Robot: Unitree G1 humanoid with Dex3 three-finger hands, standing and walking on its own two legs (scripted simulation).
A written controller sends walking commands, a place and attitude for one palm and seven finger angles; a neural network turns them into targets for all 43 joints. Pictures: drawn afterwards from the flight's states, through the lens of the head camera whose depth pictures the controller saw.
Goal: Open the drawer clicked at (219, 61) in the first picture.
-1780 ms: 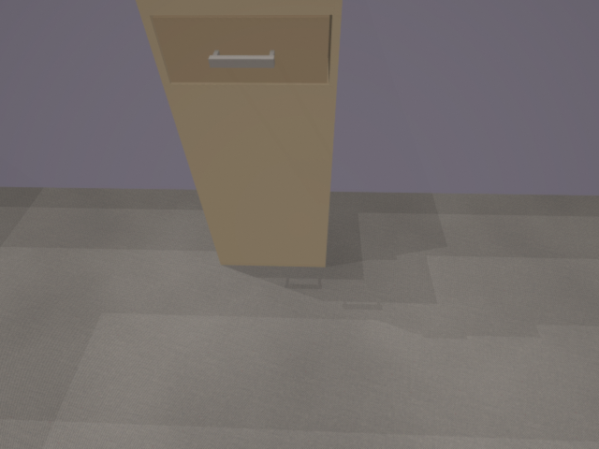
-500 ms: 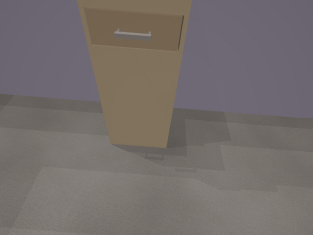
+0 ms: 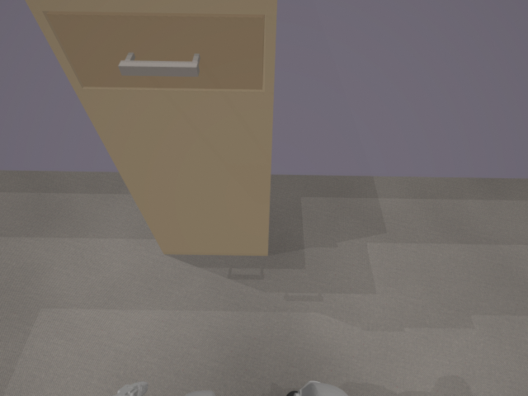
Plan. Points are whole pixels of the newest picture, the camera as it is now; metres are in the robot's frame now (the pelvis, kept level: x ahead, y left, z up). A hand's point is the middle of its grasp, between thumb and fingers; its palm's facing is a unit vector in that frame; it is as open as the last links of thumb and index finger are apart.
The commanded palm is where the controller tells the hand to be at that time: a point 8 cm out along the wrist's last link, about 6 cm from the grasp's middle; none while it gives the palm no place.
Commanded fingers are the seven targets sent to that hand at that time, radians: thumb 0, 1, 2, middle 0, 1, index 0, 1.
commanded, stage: take the last steps up to it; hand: left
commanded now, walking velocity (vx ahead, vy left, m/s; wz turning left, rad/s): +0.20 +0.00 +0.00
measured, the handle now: (161, 63) +0.67 +0.20 +0.13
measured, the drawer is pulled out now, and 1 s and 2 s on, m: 0.00 0.00 0.00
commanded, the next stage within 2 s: come to a stop and stand still in 0.12 s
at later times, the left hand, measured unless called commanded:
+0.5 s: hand (166, 384) +0.16 +0.17 -0.15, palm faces +0.07 -0.96 -0.27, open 7.3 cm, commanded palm none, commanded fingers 0.00 0.90 0.90 -0.20 -0.30 -0.20 -0.30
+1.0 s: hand (143, 343) +0.22 +0.22 -0.15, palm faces -0.01 -0.95 -0.30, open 7.4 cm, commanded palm none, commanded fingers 0.00 0.90 0.90 -0.20 -0.30 -0.20 -0.30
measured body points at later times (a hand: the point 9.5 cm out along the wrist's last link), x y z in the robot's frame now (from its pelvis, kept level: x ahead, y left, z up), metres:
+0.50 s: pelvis +0.14 -0.03 +0.01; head +0.19 -0.04 +0.46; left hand +0.16 +0.22 -0.13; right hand +0.21 -0.26 -0.15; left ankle +0.11 +0.11 -0.69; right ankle +0.10 -0.11 -0.72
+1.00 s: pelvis +0.14 +0.03 +0.00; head +0.14 +0.00 +0.45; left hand +0.22 +0.27 -0.13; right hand +0.22 -0.21 -0.15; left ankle +0.14 +0.11 -0.72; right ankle +0.10 -0.10 -0.72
